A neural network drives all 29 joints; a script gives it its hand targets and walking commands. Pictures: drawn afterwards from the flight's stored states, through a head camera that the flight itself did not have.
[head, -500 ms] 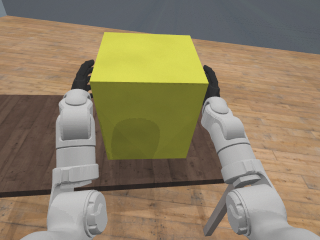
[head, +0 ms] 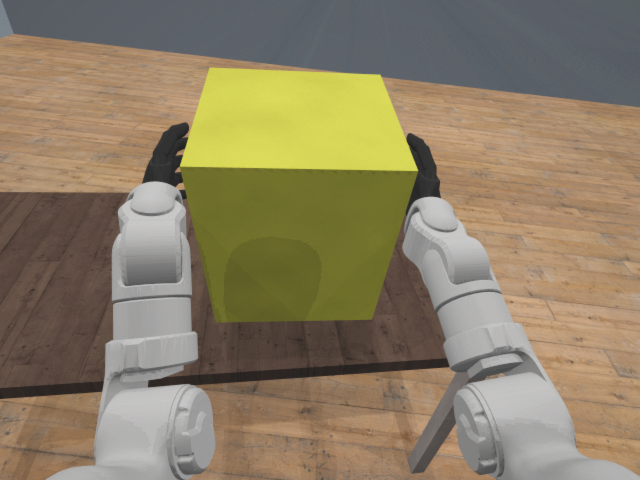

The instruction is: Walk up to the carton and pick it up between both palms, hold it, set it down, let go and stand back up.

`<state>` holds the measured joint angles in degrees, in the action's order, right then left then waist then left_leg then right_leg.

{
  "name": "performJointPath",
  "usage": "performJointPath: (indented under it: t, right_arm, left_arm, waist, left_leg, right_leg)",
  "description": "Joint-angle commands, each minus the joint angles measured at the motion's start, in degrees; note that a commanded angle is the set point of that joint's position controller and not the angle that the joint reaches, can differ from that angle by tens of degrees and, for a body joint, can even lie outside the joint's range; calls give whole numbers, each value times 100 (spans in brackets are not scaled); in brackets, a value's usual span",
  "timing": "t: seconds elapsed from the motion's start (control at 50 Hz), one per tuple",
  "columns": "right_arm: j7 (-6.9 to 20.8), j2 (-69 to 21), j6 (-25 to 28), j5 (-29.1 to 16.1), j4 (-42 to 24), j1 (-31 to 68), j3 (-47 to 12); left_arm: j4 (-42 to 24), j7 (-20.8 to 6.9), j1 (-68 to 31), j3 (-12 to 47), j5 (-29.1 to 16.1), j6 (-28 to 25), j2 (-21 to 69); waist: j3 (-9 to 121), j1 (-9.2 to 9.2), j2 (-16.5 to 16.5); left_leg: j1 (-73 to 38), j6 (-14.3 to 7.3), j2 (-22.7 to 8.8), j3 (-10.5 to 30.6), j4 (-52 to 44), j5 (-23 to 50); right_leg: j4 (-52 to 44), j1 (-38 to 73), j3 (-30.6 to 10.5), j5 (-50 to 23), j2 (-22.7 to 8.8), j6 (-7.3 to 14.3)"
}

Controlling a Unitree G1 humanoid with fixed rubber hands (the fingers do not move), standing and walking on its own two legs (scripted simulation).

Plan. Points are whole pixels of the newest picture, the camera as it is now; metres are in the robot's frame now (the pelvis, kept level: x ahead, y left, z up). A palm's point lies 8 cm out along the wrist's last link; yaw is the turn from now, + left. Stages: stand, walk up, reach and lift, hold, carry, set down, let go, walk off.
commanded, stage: hold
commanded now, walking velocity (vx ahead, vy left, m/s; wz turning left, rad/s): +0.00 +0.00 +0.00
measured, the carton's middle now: (296, 201) +0.39 +0.01 +0.20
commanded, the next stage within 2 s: none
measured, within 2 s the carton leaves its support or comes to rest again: neither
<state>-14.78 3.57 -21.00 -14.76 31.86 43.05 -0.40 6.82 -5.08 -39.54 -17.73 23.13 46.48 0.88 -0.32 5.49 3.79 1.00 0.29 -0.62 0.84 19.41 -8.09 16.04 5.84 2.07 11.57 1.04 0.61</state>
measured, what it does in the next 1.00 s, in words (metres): stands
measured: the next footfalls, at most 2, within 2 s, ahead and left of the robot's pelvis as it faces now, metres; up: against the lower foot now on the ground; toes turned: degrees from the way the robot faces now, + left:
none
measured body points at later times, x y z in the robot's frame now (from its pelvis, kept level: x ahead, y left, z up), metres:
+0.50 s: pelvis +0.00 +0.00 +0.00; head -0.07 +0.03 +0.44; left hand +0.37 +0.16 +0.23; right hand +0.37 -0.14 +0.23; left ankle +0.04 +0.12 -0.75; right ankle -0.01 -0.11 -0.75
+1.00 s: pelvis +0.00 +0.00 +0.00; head -0.07 +0.03 +0.44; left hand +0.37 +0.16 +0.23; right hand +0.37 -0.14 +0.23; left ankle +0.04 +0.12 -0.75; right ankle -0.01 -0.11 -0.75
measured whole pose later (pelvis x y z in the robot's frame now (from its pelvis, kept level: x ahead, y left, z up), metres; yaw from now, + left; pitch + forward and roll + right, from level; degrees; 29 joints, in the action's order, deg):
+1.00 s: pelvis +0.00 +0.00 +0.00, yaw +0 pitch -10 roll -1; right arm -14.6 3.4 -20.6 -14.6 32.5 43.4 0.0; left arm 7.3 -5.1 -40.1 -17.7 23.3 46.3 0.8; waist -0.2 5.6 3.9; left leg 1.5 0.2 -0.6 0.8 19.6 -8.0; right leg 16.1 5.4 2.0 11.4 1.0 0.5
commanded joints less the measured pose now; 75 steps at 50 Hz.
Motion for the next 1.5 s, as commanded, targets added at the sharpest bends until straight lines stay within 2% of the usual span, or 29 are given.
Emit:
performJointPath:
  t: [0.0,0.1,0.12,0.14,0.28,0.32,0.4,0.42,0.46,0.48,0.5,0.54,0.56,0.62,0.66,0.72,0.8,0.86,0.9,0.96,1.02,1.08,1.1,1.12,1.18,1.22,1.3,1.4,1.48]
  right_arm:
    - [652,-3045,233,-454,-1652,4418,-1656]
    - [644,-3044,223,-451,-1589,4447,-1629]
    - [653,-3072,228,-492,-1617,4537,-1673]
    - [649,-3067,246,-482,-1676,4495,-1664]
    - [610,-3079,234,-477,-1700,4378,-1723]
    - [616,-3032,202,-472,-1583,4410,-1668]
    - [652,-3082,249,-484,-1656,4431,-1646]
    - [674,-3072,238,-490,-1606,4554,-1632]
    - [682,-3077,258,-468,-1656,4494,-1615]
    - [685,-3044,244,-458,-1577,4579,-1583]
    - [686,-3042,239,-402,-1500,4613,-1539]
    - [690,-3008,255,-381,-1506,4533,-1530]
    - [700,-2990,249,-392,-1487,4583,-1554]
    - [688,-3031,274,-466,-1529,4519,-1634]
    - [668,-3074,287,-485,-1624,4522,-1663]
    - [667,-2973,262,-420,-1526,4467,-1523]
    - [710,-3053,263,-441,-1527,4458,-1575]
    - [698,-3080,297,-493,-1649,4500,-1662]
    - [677,-3062,311,-488,-1728,4558,-1658]
    - [675,-3029,286,-484,-1667,4495,-1633]
    - [698,-3034,251,-423,-1521,4487,-1585]
    - [696,-3065,271,-425,-1586,4499,-1630]
    - [688,-3036,282,-407,-1581,4512,-1609]
    - [685,-3064,283,-448,-1605,4548,-1615]
    - [680,-3121,297,-456,-1692,4594,-1678]
    - [676,-3094,284,-450,-1594,4517,-1640]
    - [679,-3074,289,-412,-1560,4570,-1620]
    - [659,-3075,247,-420,-1425,4426,-1584]
    - [648,-3082,277,-453,-1672,4525,-1644]
  left_arm:
    - [-316,-750,-3439,2329,-994,-313,2964]
    - [-256,-770,-3464,2295,-987,-317,2947]
    - [-248,-758,-3498,2225,-965,-330,2910]
    - [-279,-758,-3447,2294,-993,-327,2988]
    - [-372,-785,-3395,2306,-994,-328,2953]
    - [-175,-787,-3360,2185,-920,-302,2884]
    - [-452,-767,-3555,2368,-1036,-348,2994]
    - [-319,-756,-3656,2335,-1016,-351,2972]
    - [-357,-740,-3558,2355,-1028,-357,2984]
    - [-281,-732,-3636,2329,-1011,-359,2973]
    - [-95,-745,-3559,2243,-956,-345,2921]
    - [-79,-759,-3466,2222,-931,-321,2969]
    - [-69,-751,-3499,2173,-899,-321,2937]
    - [-224,-739,-3499,2220,-960,-330,2949]
    - [-305,-740,-3492,2298,-1013,-361,2991]
    - [-186,-750,-3459,2316,-973,-331,3017]
    - [-256,-757,-3539,2264,-962,-344,2996]
    - [-305,-725,-3483,2314,-1010,-365,3013]
    - [-370,-721,-3504,2369,-1026,-350,3012]
    - [-352,-726,-3489,2390,-1034,-332,3025]
    - [-215,-730,-3486,2266,-940,-321,2954]
    - [-197,-738,-3435,2215,-949,-318,2962]
    - [-196,-740,-3481,2259,-955,-322,2983]
    - [-219,-741,-3526,2280,-984,-328,2987]
    - [-237,-732,-3533,2315,-989,-362,3000]
    - [-267,-733,-3575,2331,-1008,-363,3018]
    - [-132,-750,-3477,2172,-925,-348,2930]
    - [-192,-781,-3495,2197,-930,-339,2906]
    - [-279,-782,-3483,2289,-981,-334,2976]
  waist:
    - [1564,55,-507]
    - [1561,67,-505]
    - [1613,9,-459]
    - [1681,55,-496]
    - [1727,62,-458]
    - [1522,53,-469]
    - [1700,86,-596]
    - [1580,53,-608]
    - [1691,74,-540]
    - [1575,44,-583]
    - [1500,54,-478]
    - [1533,76,-482]
    - [1500,13,-492]
    - [1697,5,-509]
    - [1816,57,-514]
    - [1619,132,-571]
    - [1607,49,-550]
    - [1719,21,-586]
    - [1766,52,-560]
    - [1675,108,-587]
    - [1536,29,-553]
    - [1607,22,-410]
    - [1668,70,-471]
    - [1617,24,-509]
    - [1730,36,-453]
    - [1698,70,-532]
    - [1619,25,-433]
    - [1546,66,-516]
    - [1673,79,-474]
  left_leg:
    - [-879,12,200,-248,-185,993]
    - [-878,4,199,-243,-211,952]
    - [-892,-13,202,-263,-189,980]
    - [-914,3,204,-242,-169,1058]
    - [-987,17,212,-256,-138,1245]
    - [-893,-4,218,-263,-171,1033]
    - [-895,36,188,-229,-173,1034]
    - [-853,39,190,-257,-187,946]
    - [-897,15,193,-225,-174,983]
    - [-835,20,187,-242,-179,891]
    - [-804,-19,189,-248,-227,744]
    - [-841,-11,180,-242,-227,789]
    - [-825,-21,181,-266,-239,835]
    - [-906,13,189,-269,-171,1082]
    - [-972,21,185,-247,-116,1192]
    - [-911,44,182,-247,-164,1059]
    - [-846,20,183,-260,-196,982]
    - [-922,37,178,-236,-134,1229]
    - [-960,45,180,-240,-108,1238]
    - [-921,54,184,-218,-135,1141]
    - [-834,5,172,-249,-217,894]
    - [-867,-33,184,-249,-211,958]
    - [-916,-2,200,-255,-185,1021]
    - [-845,5,203,-272,-172,1030]
    - [-878,-13,196,-252,-162,1036]
    - [-923,23,198,-252,-165,1051]
    - [-869,-37,202,-274,-197,954]
    - [-870,-17,201,-260,-184,999]
    - [-910,2,210,-261,-157,1097]
  right_leg:
    - [-302,-499,200,-1009,147,-328]
    - [-318,-474,193,-968,141,-334]
    - [-301,-503,187,-1020,131,-364]
    - [-294,-465,208,-1074,145,-342]
    - [-271,-374,205,-1314,165,-362]
    - [-294,-440,190,-1130,125,-375]
    - [-287,-518,212,-962,160,-326]
    - [-297,-594,215,-822,156,-329]
    - [-299,-536,210,-899,148,-325]
    - [-302,-628,209,-771,155,-319]
    - [-341,-616,202,-669,140,-319]
    - [-343,-580,208,-743,139,-310]
    - [-328,-564,212,-753,160,-308]
    - [-290,-473,215,-1008,169,-318]
    - [-260,-447,207,-1119,165,-317]
    - [-303,-519,218,-910,175,-302]
    - [-307,-519,214,-851,168,-287]
    - [-265,-464,217,-1087,187,-308]
    - [-262,-476,219,-1093,187,-297]
    - [-270,-481,217,-1003,181,-295]
    - [-301,-529,202,-769,164,-283]
    - [-315,-484,203,-908,157,-311]
    - [-304,-482,225,-954,163,-313]
    - [-304,-501,190,-975,163,-314]
    - [-291,-429,215,-977,175,-318]
    - [-295,-503,222,-952,166,-327]
    - [-311,-487,204,-962,145,-331]
    - [-295,-458,185,-1021,143,-343]
    - [-281,-406,202,-1100,165,-330]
